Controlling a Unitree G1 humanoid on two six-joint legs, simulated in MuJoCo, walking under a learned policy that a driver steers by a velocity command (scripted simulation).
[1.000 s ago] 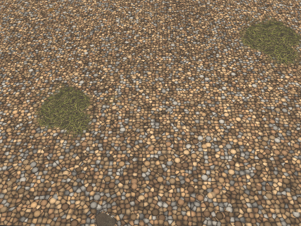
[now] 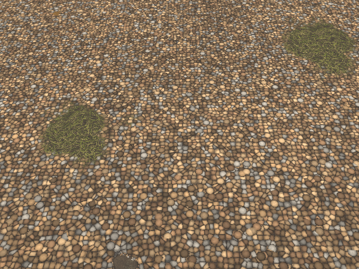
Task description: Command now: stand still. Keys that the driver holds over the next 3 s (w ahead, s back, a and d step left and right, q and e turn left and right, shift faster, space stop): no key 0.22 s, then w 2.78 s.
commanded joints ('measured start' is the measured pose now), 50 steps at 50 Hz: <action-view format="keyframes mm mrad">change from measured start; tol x64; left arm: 1 70 119 22 -12 -1 -7 2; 50 303 122 60 31 90 -81 65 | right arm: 1 -37 -114 -19 -38 1 -12 -1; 50 296 37 6 -137 -44 -88 -2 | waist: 1 0 -16 -38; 50 176 -62 -14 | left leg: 1 225 29 -36 -6 187 42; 18 -298 27 -15 152 -234 85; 26 855 345 -701 -229 -52 401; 39 80 202 -85 -375 186 244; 50 -604 -5 -188 1039 -360 87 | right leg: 1 -225 -42 35 -116 249 -36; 21 11 -236 165 -320 93 -205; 28 -780 -15 211 839 -14 -124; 50 180 -306 689 -154 231 -393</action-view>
